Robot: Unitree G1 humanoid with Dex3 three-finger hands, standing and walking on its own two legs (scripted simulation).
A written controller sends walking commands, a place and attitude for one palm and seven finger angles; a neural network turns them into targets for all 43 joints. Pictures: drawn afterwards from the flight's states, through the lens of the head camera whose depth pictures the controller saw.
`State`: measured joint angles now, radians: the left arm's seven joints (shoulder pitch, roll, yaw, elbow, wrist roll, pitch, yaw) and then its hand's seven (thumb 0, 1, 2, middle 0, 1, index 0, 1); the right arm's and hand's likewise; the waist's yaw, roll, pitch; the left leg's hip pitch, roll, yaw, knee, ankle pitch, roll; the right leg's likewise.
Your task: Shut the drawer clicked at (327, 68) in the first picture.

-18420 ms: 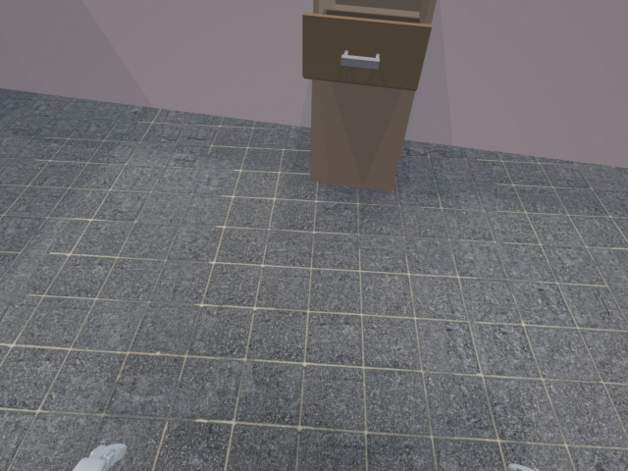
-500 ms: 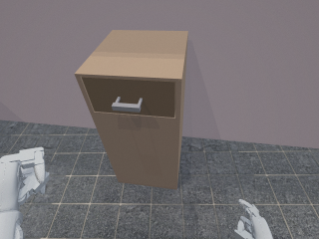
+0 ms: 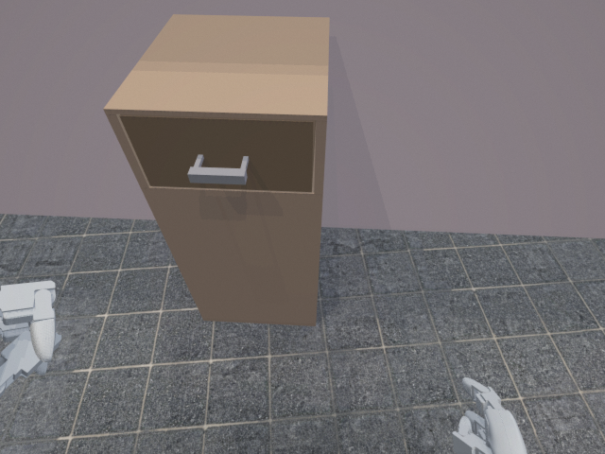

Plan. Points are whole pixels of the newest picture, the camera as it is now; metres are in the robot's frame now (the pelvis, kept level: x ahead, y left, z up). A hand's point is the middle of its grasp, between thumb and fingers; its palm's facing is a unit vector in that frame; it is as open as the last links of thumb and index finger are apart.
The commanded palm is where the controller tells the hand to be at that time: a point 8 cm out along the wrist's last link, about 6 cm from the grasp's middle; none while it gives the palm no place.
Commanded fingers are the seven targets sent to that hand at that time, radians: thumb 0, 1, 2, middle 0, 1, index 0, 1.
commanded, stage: step back with the hand held close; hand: left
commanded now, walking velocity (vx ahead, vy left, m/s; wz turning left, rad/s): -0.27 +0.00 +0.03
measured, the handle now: (220, 168) +0.61 +0.20 +0.00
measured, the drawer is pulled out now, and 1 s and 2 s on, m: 0.00 0.00 0.00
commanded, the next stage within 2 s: stop stepping back and stand still in 0.88 s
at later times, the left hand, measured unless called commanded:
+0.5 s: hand (1, 416) +0.12 +0.24 +0.17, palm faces +0.39 -0.76 -0.51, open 3.3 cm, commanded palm +0.05 +0.28 +0.18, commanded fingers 0.00 0.90 0.90 -1.40 -1.60 -1.40 -1.60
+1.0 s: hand out of the picture +0.01 +0.26 +0.17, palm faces +0.46 -0.79 -0.40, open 3.2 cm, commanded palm -0.06 +0.29 +0.18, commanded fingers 0.00 0.90 0.90 -1.40 -1.60 -1.40 -1.60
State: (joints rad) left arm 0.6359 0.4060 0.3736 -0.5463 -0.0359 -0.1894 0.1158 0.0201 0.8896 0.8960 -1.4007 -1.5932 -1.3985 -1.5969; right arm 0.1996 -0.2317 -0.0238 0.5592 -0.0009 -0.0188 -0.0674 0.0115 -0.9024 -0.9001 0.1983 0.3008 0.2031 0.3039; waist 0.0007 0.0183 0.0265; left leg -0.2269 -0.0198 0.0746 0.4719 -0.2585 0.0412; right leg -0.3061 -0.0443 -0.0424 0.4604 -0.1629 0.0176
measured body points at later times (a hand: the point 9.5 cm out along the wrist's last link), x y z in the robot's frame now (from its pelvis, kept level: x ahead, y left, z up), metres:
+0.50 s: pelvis -0.07 -0.01 -0.01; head -0.05 +0.01 +0.44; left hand +0.10 +0.28 +0.20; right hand +0.09 -0.25 -0.09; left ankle +0.00 +0.09 -0.74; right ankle -0.05 -0.13 -0.73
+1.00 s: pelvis -0.17 +0.00 -0.02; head -0.16 +0.03 +0.43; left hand -0.02 +0.30 +0.19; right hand +0.01 -0.24 -0.08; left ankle -0.10 +0.10 -0.74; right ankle -0.08 -0.13 -0.72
